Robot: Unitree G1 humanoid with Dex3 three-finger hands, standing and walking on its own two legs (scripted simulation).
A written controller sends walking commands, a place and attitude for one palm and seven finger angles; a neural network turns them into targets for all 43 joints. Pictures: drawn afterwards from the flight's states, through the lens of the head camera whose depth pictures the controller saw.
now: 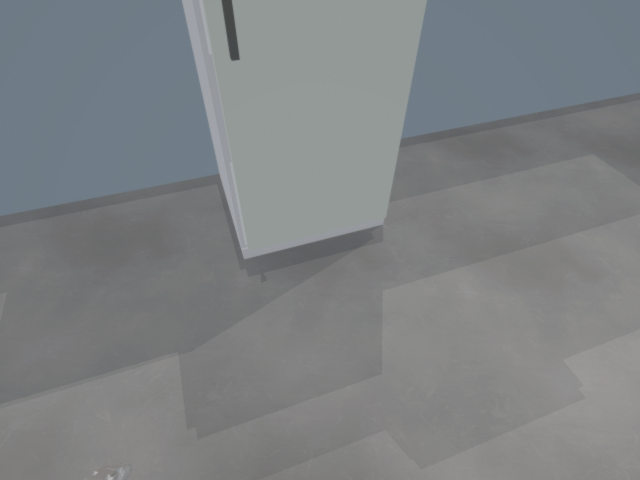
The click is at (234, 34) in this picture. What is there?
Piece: fridge door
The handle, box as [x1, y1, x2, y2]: [222, 0, 239, 60]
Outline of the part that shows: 222,0 230,57 232,60 239,59 231,0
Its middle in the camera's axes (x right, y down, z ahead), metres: -0.22 -0.54 +0.89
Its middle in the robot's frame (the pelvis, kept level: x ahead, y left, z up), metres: +1.04 +0.28 +0.20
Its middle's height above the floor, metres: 0.96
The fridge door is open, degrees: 0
